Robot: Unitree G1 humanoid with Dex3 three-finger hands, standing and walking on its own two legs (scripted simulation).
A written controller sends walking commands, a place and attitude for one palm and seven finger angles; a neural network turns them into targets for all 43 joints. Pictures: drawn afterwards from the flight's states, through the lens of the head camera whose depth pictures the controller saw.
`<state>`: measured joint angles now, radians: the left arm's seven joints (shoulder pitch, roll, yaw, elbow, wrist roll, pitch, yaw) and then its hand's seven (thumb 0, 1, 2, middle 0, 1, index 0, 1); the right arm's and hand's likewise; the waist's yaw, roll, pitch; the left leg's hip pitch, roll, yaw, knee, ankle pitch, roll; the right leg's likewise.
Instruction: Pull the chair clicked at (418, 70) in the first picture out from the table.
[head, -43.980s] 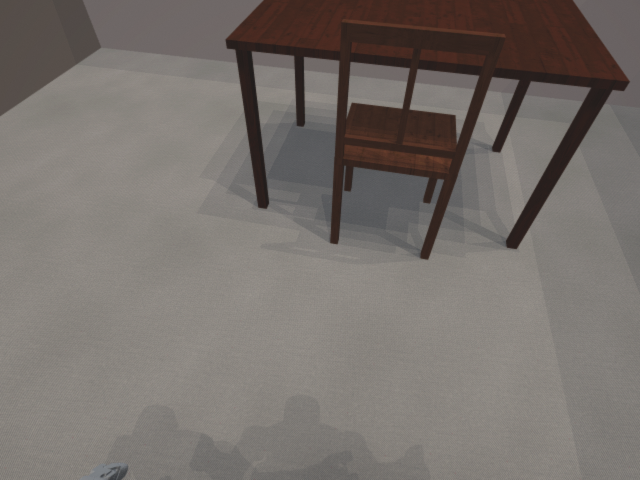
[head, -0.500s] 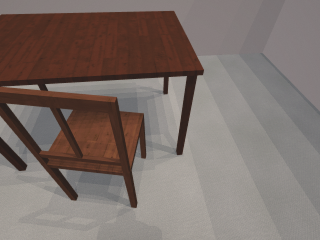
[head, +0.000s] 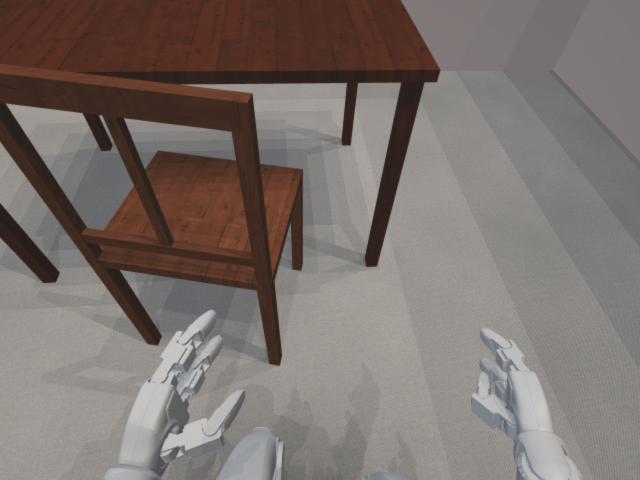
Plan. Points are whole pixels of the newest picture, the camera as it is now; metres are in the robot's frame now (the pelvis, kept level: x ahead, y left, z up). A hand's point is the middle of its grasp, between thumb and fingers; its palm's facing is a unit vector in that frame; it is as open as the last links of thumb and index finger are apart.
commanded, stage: raise the hand toward the chair's back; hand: left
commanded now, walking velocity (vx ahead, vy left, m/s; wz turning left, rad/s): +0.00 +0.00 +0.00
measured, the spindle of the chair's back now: (144, 188) +0.54 +0.35 +0.00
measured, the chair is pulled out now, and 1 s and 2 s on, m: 0.16 0.16 0.16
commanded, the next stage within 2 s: aim the fingers beside a spindle in 1.58 s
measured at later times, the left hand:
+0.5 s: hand (177, 381) +0.22 +0.18 +0.05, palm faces -0.09 -0.99 -0.04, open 14.4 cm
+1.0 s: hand (138, 357) +0.23 +0.23 +0.06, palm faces -0.07 -1.00 -0.06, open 16.9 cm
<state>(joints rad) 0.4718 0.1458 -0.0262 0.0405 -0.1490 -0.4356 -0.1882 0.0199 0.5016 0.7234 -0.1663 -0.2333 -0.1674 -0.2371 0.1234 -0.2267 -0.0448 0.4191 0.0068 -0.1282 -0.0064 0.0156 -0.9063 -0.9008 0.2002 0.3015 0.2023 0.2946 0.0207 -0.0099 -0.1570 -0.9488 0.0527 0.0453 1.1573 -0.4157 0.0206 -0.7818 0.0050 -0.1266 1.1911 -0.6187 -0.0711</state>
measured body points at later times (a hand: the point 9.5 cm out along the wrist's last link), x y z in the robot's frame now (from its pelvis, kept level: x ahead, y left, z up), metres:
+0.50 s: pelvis -0.01 +0.02 +0.00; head +0.04 +0.03 +0.45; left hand +0.21 +0.23 +0.05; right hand +0.12 -0.24 -0.08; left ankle +0.09 +0.11 -0.64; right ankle -0.01 -0.08 -0.64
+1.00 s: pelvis +0.00 +0.03 +0.01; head +0.06 +0.05 +0.46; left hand +0.23 +0.28 +0.06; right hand +0.19 -0.19 -0.06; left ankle +0.09 +0.11 -0.64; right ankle -0.01 -0.08 -0.64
